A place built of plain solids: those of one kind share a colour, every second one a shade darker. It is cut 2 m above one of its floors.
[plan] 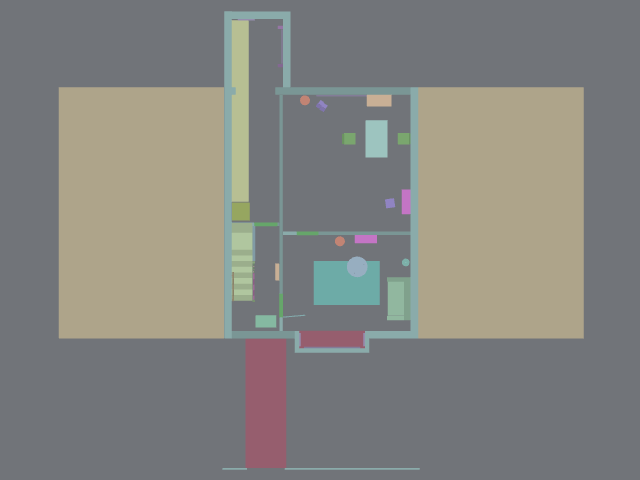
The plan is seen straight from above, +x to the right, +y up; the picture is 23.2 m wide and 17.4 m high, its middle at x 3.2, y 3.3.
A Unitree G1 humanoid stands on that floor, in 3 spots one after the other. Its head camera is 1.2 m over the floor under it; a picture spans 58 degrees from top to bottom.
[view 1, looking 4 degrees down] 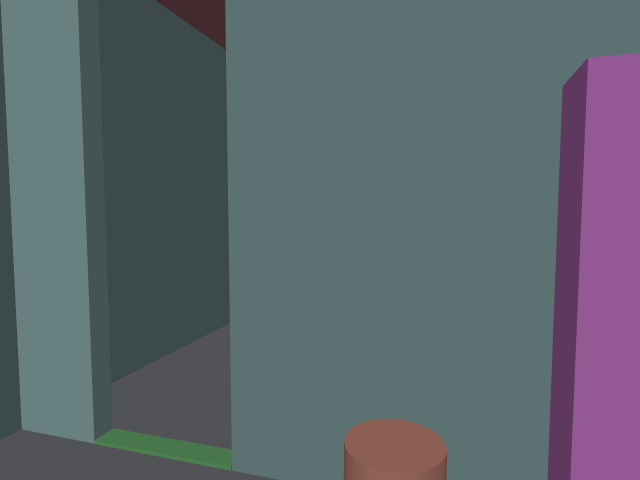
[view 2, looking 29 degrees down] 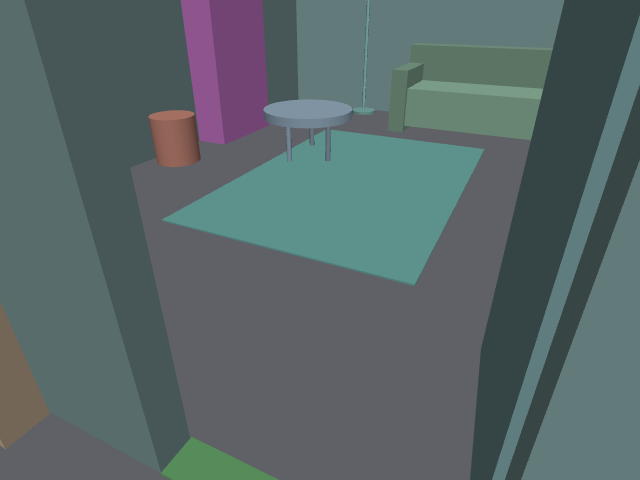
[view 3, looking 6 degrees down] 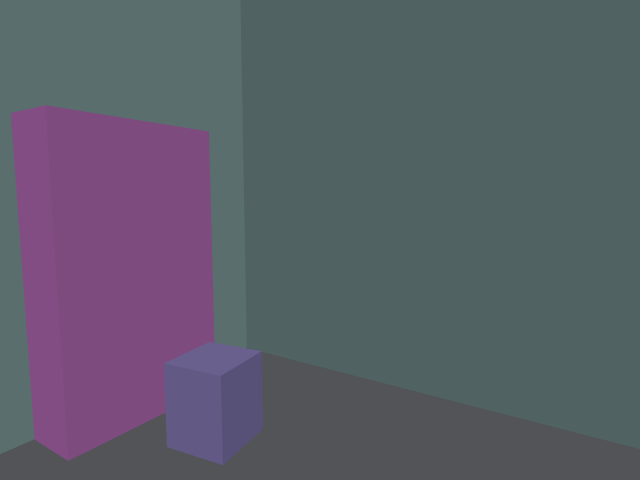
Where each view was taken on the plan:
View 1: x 4.11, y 1.75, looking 107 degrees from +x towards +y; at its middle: wall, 1.81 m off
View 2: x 1.24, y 0.60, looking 26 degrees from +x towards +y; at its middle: laid_rug_front_room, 2.46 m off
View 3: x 4.21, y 6.06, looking -57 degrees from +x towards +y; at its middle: wall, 2.94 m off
